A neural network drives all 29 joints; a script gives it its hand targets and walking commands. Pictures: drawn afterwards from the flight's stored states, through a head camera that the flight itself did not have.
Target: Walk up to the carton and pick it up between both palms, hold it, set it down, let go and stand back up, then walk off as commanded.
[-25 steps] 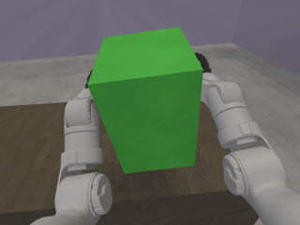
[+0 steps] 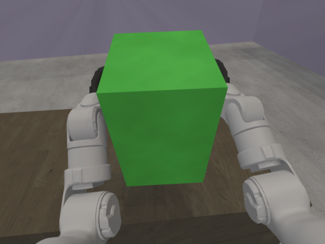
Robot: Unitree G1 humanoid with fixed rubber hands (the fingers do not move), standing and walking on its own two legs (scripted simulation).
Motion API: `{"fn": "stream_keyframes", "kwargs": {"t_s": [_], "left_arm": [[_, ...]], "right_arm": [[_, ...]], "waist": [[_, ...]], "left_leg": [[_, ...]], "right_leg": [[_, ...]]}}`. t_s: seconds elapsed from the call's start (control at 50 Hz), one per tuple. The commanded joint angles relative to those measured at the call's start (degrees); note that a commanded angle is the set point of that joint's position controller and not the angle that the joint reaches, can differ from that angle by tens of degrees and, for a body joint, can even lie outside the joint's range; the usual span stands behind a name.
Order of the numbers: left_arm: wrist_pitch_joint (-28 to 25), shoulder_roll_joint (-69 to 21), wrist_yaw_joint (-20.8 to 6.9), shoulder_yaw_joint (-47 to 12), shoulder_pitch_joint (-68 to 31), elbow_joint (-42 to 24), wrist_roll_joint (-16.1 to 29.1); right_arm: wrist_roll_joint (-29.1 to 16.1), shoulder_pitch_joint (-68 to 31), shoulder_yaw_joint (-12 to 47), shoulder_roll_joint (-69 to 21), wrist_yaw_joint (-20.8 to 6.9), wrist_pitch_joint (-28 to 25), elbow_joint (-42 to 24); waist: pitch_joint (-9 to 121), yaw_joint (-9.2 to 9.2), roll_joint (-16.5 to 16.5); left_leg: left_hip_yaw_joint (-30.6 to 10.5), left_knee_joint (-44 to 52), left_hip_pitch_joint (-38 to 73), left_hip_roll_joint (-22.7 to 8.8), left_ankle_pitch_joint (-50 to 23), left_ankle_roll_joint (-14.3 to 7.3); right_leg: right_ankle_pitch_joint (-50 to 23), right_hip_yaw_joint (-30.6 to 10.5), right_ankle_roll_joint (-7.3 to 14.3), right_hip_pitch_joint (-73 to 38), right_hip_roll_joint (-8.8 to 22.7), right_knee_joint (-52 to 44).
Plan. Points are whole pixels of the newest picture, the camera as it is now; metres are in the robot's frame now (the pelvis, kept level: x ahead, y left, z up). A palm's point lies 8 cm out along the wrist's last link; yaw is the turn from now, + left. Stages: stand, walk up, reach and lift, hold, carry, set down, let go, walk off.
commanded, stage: hold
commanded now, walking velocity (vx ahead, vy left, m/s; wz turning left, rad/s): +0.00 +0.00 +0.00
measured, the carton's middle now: (161, 113) +0.34 +0.00 +0.22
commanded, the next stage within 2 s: set down in 0.20 s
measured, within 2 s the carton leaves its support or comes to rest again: neither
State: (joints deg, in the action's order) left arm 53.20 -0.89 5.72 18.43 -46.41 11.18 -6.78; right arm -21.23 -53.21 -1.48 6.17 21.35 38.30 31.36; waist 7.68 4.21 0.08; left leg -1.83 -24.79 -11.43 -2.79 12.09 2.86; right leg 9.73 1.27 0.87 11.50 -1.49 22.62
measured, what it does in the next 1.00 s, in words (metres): stands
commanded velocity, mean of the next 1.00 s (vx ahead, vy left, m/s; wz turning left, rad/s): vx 0.00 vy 0.00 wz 0.00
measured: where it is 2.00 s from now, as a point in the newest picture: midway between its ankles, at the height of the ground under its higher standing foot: outside the picture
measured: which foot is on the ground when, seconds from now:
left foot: down 0.00-1.00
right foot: down 0.00-1.00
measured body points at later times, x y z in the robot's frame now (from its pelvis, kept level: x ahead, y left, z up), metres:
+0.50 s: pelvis -0.02 +0.00 +0.00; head -0.10 +0.00 +0.44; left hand +0.38 +0.13 +0.24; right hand +0.39 -0.14 +0.26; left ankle +0.01 +0.14 -0.74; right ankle +0.03 -0.11 -0.74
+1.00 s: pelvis +0.00 -0.01 +0.00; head -0.01 +0.00 +0.45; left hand +0.40 +0.16 +0.19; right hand +0.43 -0.11 +0.18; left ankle +0.01 +0.14 -0.74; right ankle +0.03 -0.11 -0.74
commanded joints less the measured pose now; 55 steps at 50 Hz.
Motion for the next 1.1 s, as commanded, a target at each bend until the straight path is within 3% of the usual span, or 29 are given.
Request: {"fn": "stream_keyframes", "kwargs": {"t_s": [0.0,0.12,0.18,0.2,0.26,0.32,0.36,0.4,0.44,0.52,0.58,0.62,0.7,0.76,0.86,0.96,1.0,1.02,1.08], "left_arm": [[-3.8,-32.9,-9.8,-29.0,-46.9,-10.5,3.1],[-4.6,-34.1,-9.3,-29.6,-51.7,-9.7,4.0],[-4.9,-33.4,-9.2,-26.8,-52.3,-4.7,2.7],[-7.3,-32.8,-9.1,-23.0,-54.8,-5.8,2.2],[-10.1,-30.9,-9.7,-17.8,-60.0,3.5,0.0],[-15.5,-30.4,-10.6,-12.3,-59.8,15.6,-3.8],[-19.3,-29.7,-10.9,-7.8,-56.9,21.6,-6.5],[-22.6,-28.5,-10.5,-3.0,-55.6,25.0,-9.9],[-24.8,-27.3,-9.8,-0.9,-54.8,24.9,-11.2],[-27.4,-27.8,-8.7,-2.9,-52.5,23.2,-10.6],[-28.5,-30.4,-7.8,-8.1,-50.9,19.6,-7.2],[-29.0,-32.8,-7.0,-13.3,-49.4,16.6,-4.3],[-30.9,-38.3,-5.4,-24.5,-47.1,5.2,1.7],[-30.9,-40.6,-4.8,-29.2,-46.7,-2.3,4.4],[-27.5,-39.6,-5.2,-27.8,-40.5,-3.5,2.6],[-25.1,-38.5,-5.9,-24.6,-35.3,-0.1,-0.2],[-24.9,-39.3,-6.1,-24.6,-34.4,0.3,-0.5],[-25.0,-39.3,-6.1,-24.4,-34.7,1.0,-0.6],[-25.4,-39.9,-5.8,-24.3,-35.1,1.2,-1.3]], "right_arm": [[-14.4,-51.8,23.6,-43.3,-4.8,0.2,-26.2],[-13.0,-55.1,21.8,-44.2,-6.0,-0.2,-24.0],[-11.1,-56.3,19.0,-43.7,-6.9,-0.6,-19.9],[-10.4,-55.8,18.3,-45.3,-7.7,-3.7,-21.9],[-4.1,-60.1,12.2,-44.0,-9.5,-7.0,-11.1],[2.8,-58.4,6.2,-44.9,-13.0,-12.6,1.8],[7.4,-55.9,0.5,-43.9,-15.3,-17.0,9.5],[11.4,-53.2,-4.4,-41.8,-17.3,-21.0,15.0],[13.1,-51.8,-5.3,-41.3,-18.4,-23.7,17.1],[14.7,-51.3,-3.2,-40.8,-18.7,-28.4,17.2],[12.9,-54.2,2.2,-42.4,-17.5,-31.2,10.8],[11.4,-55.4,5.3,-43.0,-16.6,-32.7,6.1],[6.0,-55.5,15.4,-45.1,-14.9,-34.7,-6.7],[2.4,-55.6,23.3,-48.1,-13.7,-34.8,-17.2],[1.7,-48.8,25.0,-46.0,-13.2,-31.3,-15.7],[3.8,-44.2,21.4,-42.5,-13.7,-29.8,-9.8],[4.2,-44.8,20.7,-42.4,-13.9,-30.3,-10.7],[4.9,-44.7,19.5,-41.8,-14.0,-30.2,-8.7],[6.0,-44.6,18.0,-41.2,-15.1,-30.6,-6.4]], "waist": [[30.3,2.39,1.4],[30.4,1.62,2.4],[26.8,1.02,2.1],[27.3,0.06,1.0],[21.9,-0.79,1.2],[16.6,-2.54,0.8],[14.9,-3.29,1.0],[14.2,-4.35,1.0],[13.4,-6.34,-0.3],[14.3,-7.31,-2.7],[20.3,-7.46,-3.4],[26.5,-6.21,-3.0],[42.1,-4.48,-3.6],[45.2,-4.50,-3.9],[35.9,-4.35,-4.3],[29.0,-3.71,-3.3],[29.3,-3.88,-3.0],[28.5,-3.06,-2.2],[27.8,-3.56,-1.1]], "left_leg": [[-2.7,0.4,8.0,7.7,-15.8,0.1],[-2.6,1.2,6.7,7.4,-11.8,-0.4],[-2.2,2.6,5.0,7.0,-6.7,-1.0],[-0.7,3.2,6.9,7.5,-9.2,-2.3],[-0.1,5.5,3.4,6.7,0.9,-3.0],[0.6,8.3,-0.6,6.2,10.5,-4.5],[1.1,10.3,-2.4,5.2,13.1,-5.3],[1.5,11.6,-3.0,4.4,13.2,-5.6],[2.3,11.9,-1.6,4.5,10.0,-5.3],[3.2,10.0,4.0,5.1,0.8,-3.9],[3.2,7.8,7.6,5.3,-6.5,-3.3],[2.8,5.5,10.6,5.4,-12.5,-2.5],[1.0,0.5,14.5,6.0,-27.0,-0.8],[0.0,-0.7,11.9,7.0,-29.8,-0.8],[-0.7,1.4,9.4,7.0,-24.6,-1.6],[-0.3,3.6,9.4,6.4,-20.5,-1.6],[-0.1,3.5,9.6,6.3,-20.6,-1.4],[0.0,3.7,10.1,6.2,-20.4,-1.2],[0.3,3.9,10.8,5.7,-20.3,-1.0]], "right_leg": [[-30.8,-1.6,-7.3,-22.5,-3.0,-2.2],[-22.5,-1.5,-6.2,-19.7,-3.1,-3.0],[-13.8,-1.1,-5.6,-16.7,-2.8,-4.4],[-14.4,-0.3,-4.3,-18.1,-2.5,-5.1],[-1.3,0.1,-3.6,-14.2,-1.6,-6.5],[11.5,0.2,-3.2,-13.1,-0.9,-7.3],[14.4,1.6,-3.2,-14.3,-1.1,-6.8],[13.7,2.9,-3.5,-17.2,-1.3,-6.0],[11.1,3.7,-3.8,-17.9,-1.3,-6.3],[5.2,4.4,-4.1,-16.5,-0.9,-7.6],[-2.4,4.3,-4.5,-18.1,-1.3,-7.4],[-8.1,4.2,-4.5,-20.3,-1.9,-6.9],[-26.9,2.7,-4.4,-28.6,-2.7,-4.0],[-38.7,1.2,-5.5,-32.8,-2.0,-1.5],[-32.7,0.4,-5.8,-30.3,-1.2,-2.6],[-24.2,0.7,-5.3,-26.7,-1.3,-4.8],[-23.0,0.8,-5.0,-26.5,-1.6,-5.1],[-21.5,1.1,-4.8,-25.3,-1.7,-5.3],[-17.2,1.8,-4.1,-23.0,-2.1,-5.7]]}}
